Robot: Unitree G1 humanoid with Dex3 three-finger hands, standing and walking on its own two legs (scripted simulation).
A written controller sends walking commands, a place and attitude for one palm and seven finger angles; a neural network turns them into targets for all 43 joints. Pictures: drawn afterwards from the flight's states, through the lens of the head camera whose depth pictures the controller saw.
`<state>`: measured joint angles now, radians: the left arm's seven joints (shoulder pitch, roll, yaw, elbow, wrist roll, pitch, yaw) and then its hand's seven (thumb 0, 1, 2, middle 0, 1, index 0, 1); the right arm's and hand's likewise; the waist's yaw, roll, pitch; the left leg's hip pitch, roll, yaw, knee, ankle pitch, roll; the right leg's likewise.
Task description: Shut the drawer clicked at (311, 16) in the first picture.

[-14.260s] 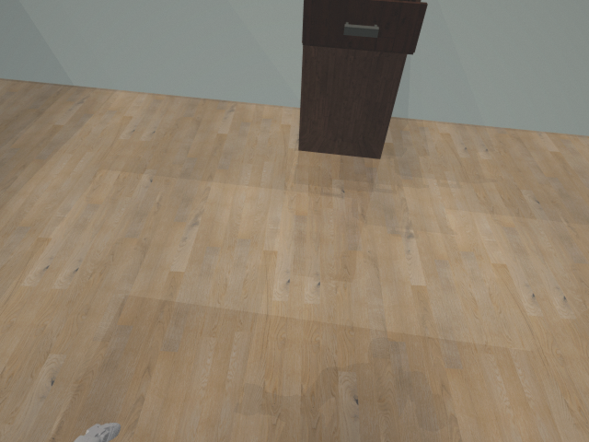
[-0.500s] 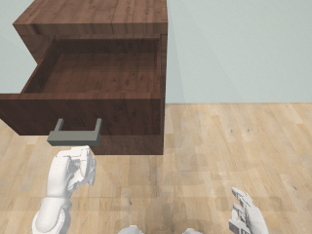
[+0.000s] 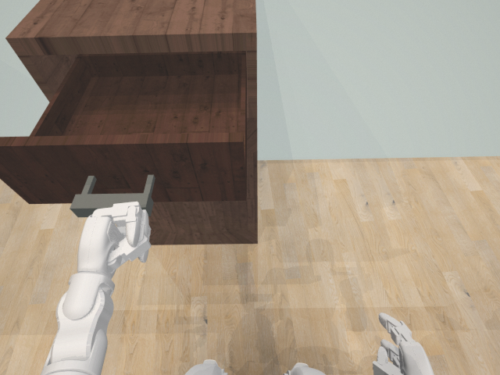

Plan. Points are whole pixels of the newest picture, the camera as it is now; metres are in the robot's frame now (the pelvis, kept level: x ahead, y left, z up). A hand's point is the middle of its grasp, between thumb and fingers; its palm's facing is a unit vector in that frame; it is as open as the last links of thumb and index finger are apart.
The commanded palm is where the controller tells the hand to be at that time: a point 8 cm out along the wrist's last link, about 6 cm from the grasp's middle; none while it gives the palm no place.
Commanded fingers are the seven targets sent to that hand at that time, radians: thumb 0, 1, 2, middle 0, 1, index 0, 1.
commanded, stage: push the drawer shut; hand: left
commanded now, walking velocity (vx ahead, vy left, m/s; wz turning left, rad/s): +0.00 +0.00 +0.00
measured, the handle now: (117, 193) +0.39 +0.24 +0.06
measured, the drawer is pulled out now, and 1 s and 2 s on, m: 0.24 0.11 0.00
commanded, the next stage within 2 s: none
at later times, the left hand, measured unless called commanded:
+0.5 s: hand (148, 201) +0.37 +0.18 +0.06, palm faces +0.01 -1.00 -0.04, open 2.9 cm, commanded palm +0.36 +0.25 +0.06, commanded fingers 0.00 0.90 0.90 -1.40 -1.60 -1.40 -1.60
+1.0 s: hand (155, 169) +0.44 +0.18 +0.06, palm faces +0.02 -1.00 -0.03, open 3.0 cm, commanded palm +0.42 +0.25 +0.06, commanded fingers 0.00 0.90 0.90 -1.40 -1.60 -1.40 -1.60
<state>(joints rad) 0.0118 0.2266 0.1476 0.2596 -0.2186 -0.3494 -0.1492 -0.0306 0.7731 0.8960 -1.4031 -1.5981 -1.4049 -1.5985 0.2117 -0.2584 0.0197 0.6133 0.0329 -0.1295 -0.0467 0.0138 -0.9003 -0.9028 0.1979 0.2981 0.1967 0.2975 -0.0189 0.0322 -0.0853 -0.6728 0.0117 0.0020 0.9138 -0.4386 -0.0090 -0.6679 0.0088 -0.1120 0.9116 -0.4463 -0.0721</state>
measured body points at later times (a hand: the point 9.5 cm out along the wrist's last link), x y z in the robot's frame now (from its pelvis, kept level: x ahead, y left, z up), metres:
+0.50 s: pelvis +0.00 +0.02 +0.00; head +0.07 +0.01 +0.45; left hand +0.37 +0.24 +0.06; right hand +0.10 -0.24 -0.11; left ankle +0.01 +0.13 -0.69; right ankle +0.01 -0.07 -0.69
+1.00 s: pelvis +0.00 +0.03 +0.00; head +0.08 +0.03 +0.44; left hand +0.43 +0.24 +0.06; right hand +0.06 -0.23 -0.12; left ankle +0.01 +0.13 -0.69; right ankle +0.01 -0.07 -0.69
